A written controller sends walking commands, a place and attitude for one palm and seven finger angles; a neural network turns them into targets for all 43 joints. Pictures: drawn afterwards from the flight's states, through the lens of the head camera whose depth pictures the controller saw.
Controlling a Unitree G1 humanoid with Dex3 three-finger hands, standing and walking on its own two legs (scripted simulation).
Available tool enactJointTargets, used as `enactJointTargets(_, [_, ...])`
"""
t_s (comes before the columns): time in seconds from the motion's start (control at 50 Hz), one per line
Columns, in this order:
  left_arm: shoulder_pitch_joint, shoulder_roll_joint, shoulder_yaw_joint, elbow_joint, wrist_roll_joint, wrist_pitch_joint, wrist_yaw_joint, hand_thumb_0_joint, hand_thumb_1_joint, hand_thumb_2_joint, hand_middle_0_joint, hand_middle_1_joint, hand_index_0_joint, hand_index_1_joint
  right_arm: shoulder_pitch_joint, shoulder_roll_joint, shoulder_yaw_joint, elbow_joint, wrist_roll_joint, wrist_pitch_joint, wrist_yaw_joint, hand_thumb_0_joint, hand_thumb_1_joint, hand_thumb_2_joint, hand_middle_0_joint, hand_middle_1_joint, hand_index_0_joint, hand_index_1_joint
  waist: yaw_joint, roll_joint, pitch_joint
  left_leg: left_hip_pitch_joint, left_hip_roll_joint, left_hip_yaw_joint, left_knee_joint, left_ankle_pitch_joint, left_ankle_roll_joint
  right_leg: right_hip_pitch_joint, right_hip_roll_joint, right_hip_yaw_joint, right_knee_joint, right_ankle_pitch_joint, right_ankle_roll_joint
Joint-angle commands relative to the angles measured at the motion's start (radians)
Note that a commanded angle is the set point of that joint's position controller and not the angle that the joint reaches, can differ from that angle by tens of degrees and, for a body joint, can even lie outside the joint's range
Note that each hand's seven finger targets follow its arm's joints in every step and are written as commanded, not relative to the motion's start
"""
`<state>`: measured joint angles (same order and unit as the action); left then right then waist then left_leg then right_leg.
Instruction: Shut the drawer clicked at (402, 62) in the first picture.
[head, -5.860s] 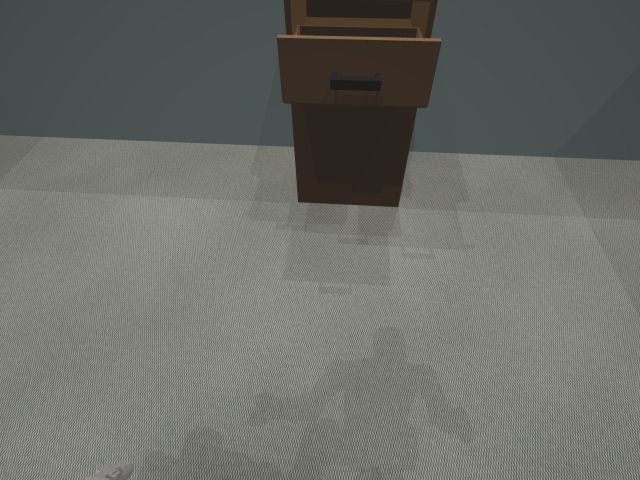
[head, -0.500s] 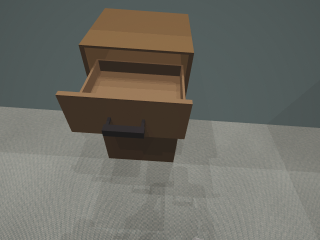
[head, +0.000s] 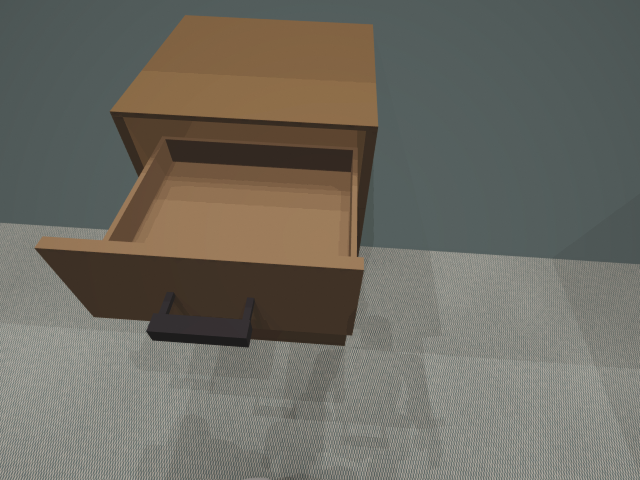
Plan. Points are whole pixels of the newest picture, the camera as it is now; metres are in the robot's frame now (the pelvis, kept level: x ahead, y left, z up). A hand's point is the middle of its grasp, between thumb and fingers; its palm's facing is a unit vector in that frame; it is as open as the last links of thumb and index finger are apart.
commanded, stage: come to a stop and stand still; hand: left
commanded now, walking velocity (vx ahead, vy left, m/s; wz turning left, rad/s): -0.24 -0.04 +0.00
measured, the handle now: (205, 315) +0.32 +0.19 -0.01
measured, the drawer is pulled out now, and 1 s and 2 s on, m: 0.30 0.30 0.30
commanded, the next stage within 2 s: look again from close up in 1.96 s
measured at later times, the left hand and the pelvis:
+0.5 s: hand out of the picture +0.00 +0.17 -0.18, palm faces +0.04 -0.96 -0.27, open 7.4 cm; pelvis -0.03 -0.02 -0.02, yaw +1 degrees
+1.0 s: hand out of the picture -0.04 +0.11 -0.18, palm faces +0.03 -0.98 -0.19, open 7.3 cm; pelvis -0.04 -0.06 -0.01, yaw +1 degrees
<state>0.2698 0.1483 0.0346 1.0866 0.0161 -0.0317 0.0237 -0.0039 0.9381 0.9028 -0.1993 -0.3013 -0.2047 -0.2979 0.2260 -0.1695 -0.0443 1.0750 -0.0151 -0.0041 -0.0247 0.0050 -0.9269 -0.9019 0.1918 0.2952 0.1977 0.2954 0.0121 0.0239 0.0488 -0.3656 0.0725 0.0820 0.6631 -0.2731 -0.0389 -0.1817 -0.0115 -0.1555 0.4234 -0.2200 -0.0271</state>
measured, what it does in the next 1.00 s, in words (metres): steps on the spot: left foot, then right foot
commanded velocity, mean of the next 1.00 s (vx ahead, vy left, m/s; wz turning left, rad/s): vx -0.04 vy -0.02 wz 0.00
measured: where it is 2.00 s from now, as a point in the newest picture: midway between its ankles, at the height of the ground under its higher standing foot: outside the picture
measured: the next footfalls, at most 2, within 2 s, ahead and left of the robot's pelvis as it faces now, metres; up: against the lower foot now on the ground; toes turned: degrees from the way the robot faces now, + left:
left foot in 0.04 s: +0.07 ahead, +0.07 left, +0.00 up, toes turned +3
right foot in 0.40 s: +0.02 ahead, -0.15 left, +0.00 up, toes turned -1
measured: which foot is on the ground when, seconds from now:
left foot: up 0.00-0.02, down 0.04-1.00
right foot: down 0.00-0.10, up 0.12-0.38, down 0.40-1.00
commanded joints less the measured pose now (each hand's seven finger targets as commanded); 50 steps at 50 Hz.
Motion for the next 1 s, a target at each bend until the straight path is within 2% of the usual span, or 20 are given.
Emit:
enactJointTargets(0.0, [0.044,0.087,0.000,-0.017,-0.011,0.012,0.017,0.000,0.900,0.900,-0.200,-0.300,-0.200,-0.300,0.098,-0.064,0.011,0.003,0.006,-0.020,-0.002,0.000,-0.900,-0.900,0.200,0.300,0.200,0.300,-0.013,-0.018,-0.080,0.293,0.085,-0.085,-0.251,0.486,0.032,-0.083,-0.139,0.108,0.010,0.260,-0.010])
enactJointTargets(0.04, [0.074,0.067,-0.006,-0.018,-0.006,0.034,0.025,0.000,0.900,0.900,-0.200,-0.300,-0.200,-0.300,0.050,-0.112,0.001,-0.011,0.008,-0.014,-0.011,0.000,-0.900,-0.900,0.200,0.300,0.200,0.300,0.006,0.092,-0.023,0.209,0.184,-0.161,-0.284,0.621,0.114,-0.064,-0.079,0.083,0.033,-0.014,0.037])
enactJointTargets(0.08, [0.081,0.089,-0.003,-0.007,-0.008,0.052,0.021,0.000,0.900,0.900,-0.200,-0.300,-0.200,-0.300,0.000,-0.117,-0.003,-0.025,0.012,-0.006,-0.023,0.000,-0.900,-0.900,0.200,0.300,0.200,0.300,0.011,0.189,-0.007,0.148,0.206,-0.205,-0.366,0.579,0.164,-0.029,-0.067,0.079,0.144,-0.142,0.046])
enactJointTargets(0.16, [0.103,0.089,0.005,-0.012,-0.002,0.064,0.019,0.000,0.900,0.900,-0.200,-0.300,-0.200,-0.300,-0.028,-0.142,-0.023,-0.045,0.003,0.001,-0.034,0.000,-0.900,-0.900,0.200,0.300,0.200,0.300,0.002,0.142,-0.100,0.286,0.254,-0.225,-0.329,0.715,0.237,-0.156,-0.051,0.136,0.372,-0.297,0.045])
enactJointTargets(0.22, [0.073,0.081,0.012,-0.037,0.000,0.066,0.017,0.000,0.900,0.900,-0.200,-0.300,-0.200,-0.300,-0.036,-0.157,-0.037,-0.056,0.001,0.011,-0.031,0.000,-0.900,-0.900,0.200,0.300,0.200,0.300,-0.013,0.091,-0.133,0.311,0.257,-0.202,-0.292,0.734,0.248,-0.188,-0.038,0.151,0.448,-0.309,0.051])
enactJointTargets(0.32, [0.112,0.061,0.010,-0.046,0.001,0.064,0.017,0.000,0.900,0.900,-0.200,-0.300,-0.200,-0.300,-0.076,-0.147,-0.043,-0.071,-0.002,0.018,-0.013,0.000,-0.900,-0.900,0.200,0.300,0.200,0.300,0.004,0.099,-0.108,0.158,0.211,-0.189,-0.338,0.318,0.199,-0.065,-0.035,0.115,0.253,-0.211,0.045])
enactJointTargets(0.34, [0.189,0.095,-0.008,-0.046,0.010,0.046,0.039,0.000,0.900,0.900,-0.200,-0.300,-0.200,-0.300,-0.117,-0.209,-0.054,-0.131,0.016,0.005,-0.014,0.000,-0.900,-0.900,0.200,0.300,0.200,0.300,0.044,-0.029,-0.093,0.173,0.180,-0.137,-0.080,0.398,0.120,-0.131,-0.079,0.215,-0.023,-0.064,0.026])
enactJointTargets(0.36, [0.100,0.154,0.006,-0.124,0.025,0.034,0.037,0.000,0.900,0.900,-0.200,-0.300,-0.200,-0.300,-0.067,-0.091,-0.037,-0.167,0.012,0.016,0.016,0.000,-0.900,-0.900,0.200,0.300,0.200,0.300,0.003,-0.271,-0.036,-0.041,0.004,-0.010,0.026,-0.041,0.066,-0.119,-0.162,0.348,-0.131,-0.094,-0.008])
enactJointTargets(0.38, [0.054,0.186,0.002,-0.158,0.023,0.022,0.034,0.000,0.900,0.900,-0.200,-0.300,-0.200,-0.300,-0.061,-0.062,-0.023,-0.191,0.001,0.027,0.031,0.000,-0.900,-0.900,0.200,0.300,0.200,0.300,-0.015,-0.220,-0.018,-0.045,-0.034,-0.007,0.154,-0.174,0.043,-0.200,-0.240,0.406,-0.158,-0.186,-0.080])
enactJointTargets(0.4, [0.024,0.213,0.001,-0.188,0.026,0.020,0.031,0.000,0.900,0.900,-0.200,-0.300,-0.200,-0.300,-0.021,-0.049,-0.026,-0.194,0.001,0.027,0.041,0.000,-0.900,-0.900,0.200,0.300,0.200,0.300,-0.040,-0.080,-0.073,0.012,-0.065,-0.009,0.210,-0.137,0.037,-0.223,-0.226,0.377,-0.136,-0.219,-0.119])
enactJointTargets(0.44, [-0.009,0.193,0.014,-0.207,0.016,-0.002,0.037,0.000,0.900,0.900,-0.200,-0.300,-0.200,-0.300,-0.007,-0.060,-0.017,-0.208,0.004,0.026,0.037,0.000,-0.900,-0.900,0.200,0.300,0.200,0.300,-0.049,-0.239,-0.058,-0.038,-0.039,-0.041,0.209,-0.126,0.048,-0.151,-0.214,0.353,-0.059,0.067,-0.137])
enactJointTargets(0.46, [-0.021,0.177,0.011,-0.211,0.017,-0.001,0.038,0.000,0.900,0.900,-0.200,-0.300,-0.200,-0.300,0.014,-0.061,-0.012,-0.206,0.004,0.021,0.032,0.000,-0.900,-0.900,0.200,0.300,0.200,0.300,-0.057,-0.254,-0.042,0.015,-0.030,-0.040,0.136,-0.114,0.051,-0.178,-0.212,0.311,-0.029,0.109,-0.138])
enactJointTargets(0.5, [-0.021,0.167,0.005,-0.216,0.010,0.016,0.033,0.000,0.900,0.900,-0.200,-0.300,-0.200,-0.300,0.081,-0.054,-0.002,-0.173,0.005,0.015,0.026,0.000,-0.900,-0.900,0.200,0.300,0.200,0.300,-0.069,-0.160,-0.012,0.179,-0.040,-0.020,-0.088,-0.011,0.048,-0.275,-0.151,0.243,0.022,-0.083,-0.079])
enactJointTargets(0.52, [-0.012,0.143,0.001,-0.213,0.008,0.026,0.029,0.000,0.900,0.900,-0.200,-0.300,-0.200,-0.300,0.091,-0.067,0.003,-0.156,-0.001,0.007,0.026,0.000,-0.900,-0.900,0.200,0.300,0.200,0.300,-0.057,0.016,0.056,0.193,-0.007,-0.070,-0.179,0.015,0.060,-0.321,-0.097,0.213,0.068,-0.211,-0.050])
enactJointTargets(0.56, [0.034,0.129,0.000,-0.202,0.004,0.048,0.028,0.000,0.900,0.900,-0.200,-0.300,-0.200,-0.300,0.069,-0.112,0.001,-0.161,-0.016,0.007,0.023,0.000,-0.900,-0.900,0.200,0.300,0.200,0.300,-0.024,0.221,0.132,-0.100,0.115,-0.326,-0.425,-0.340,0.137,-0.184,0.006,0.120,0.173,-0.325,0.002])
enactJointTargets(0.58, [0.069,0.127,-0.001,-0.187,0.008,0.048,0.023,0.000,0.900,0.900,-0.200,-0.300,-0.200,-0.300,0.035,-0.130,0.000,-0.169,-0.012,0.008,0.020,0.000,-0.900,-0.900,0.200,0.300,0.200,0.300,0.007,0.161,0.142,-0.189,0.121,-0.345,-0.464,-0.416,0.154,-0.104,0.012,0.117,0.196,-0.257,0.001])
enactJointTargets(0.62, [0.114,0.115,-0.006,-0.160,0.008,0.037,0.013,0.000,0.900,0.900,-0.200,-0.300,-0.200,-0.300,0.012,-0.120,0.004,-0.168,-0.010,0.004,0.017,0.000,-0.900,-0.900,0.200,0.300,0.200,0.300,0.036,0.041,0.079,-0.167,0.074,-0.263,-0.414,-0.346,0.132,-0.029,-0.006,0.153,0.115,-0.203,-0.009])
enactJointTargets(0.72, [0.049,0.149,-0.004,-0.160,0.001,0.019,0.010,0.000,0.900,0.900,-0.200,-0.300,-0.200,-0.300,0.121,-0.058,0.015,-0.116,-0.009,0.012,0.018,0.000,-0.900,-0.900,0.200,0.300,0.200,0.300,-0.029,-0.107,0.032,0.067,-0.032,-0.087,-0.209,-0.101,0.068,-0.213,-0.115,0.305,-0.123,-0.398,-0.054])
enactJointTargets(0.78, [0.022,0.150,-0.005,-0.155,-0.003,0.017,0.009,0.000,0.900,0.900,-0.200,-0.300,-0.200,-0.300,0.174,-0.053,0.021,-0.087,-0.009,0.008,0.018,0.000,-0.900,-0.900,0.200,0.300,0.200,0.300,-0.045,-0.084,0.009,0.114,-0.032,-0.089,-0.190,-0.085,0.063,-0.245,-0.116,0.293,-0.127,-0.408,-0.051])
enactJointTargets(0.98, [0.071,0.110,-0.016,-0.080,-0.003,0.012,0.007,0.000,0.900,0.900,-0.200,-0.300,-0.200,-0.300,0.174,-0.038,0.033,-0.028,-0.006,-0.003,0.009,0.000,-0.900,-0.900,0.200,0.300,0.200,0.300,-0.025,-0.031,0.075,0.077,-0.008,-0.122,-0.261,-0.076,0.061,-0.211,-0.091,0.273,-0.123,-0.342,-0.040])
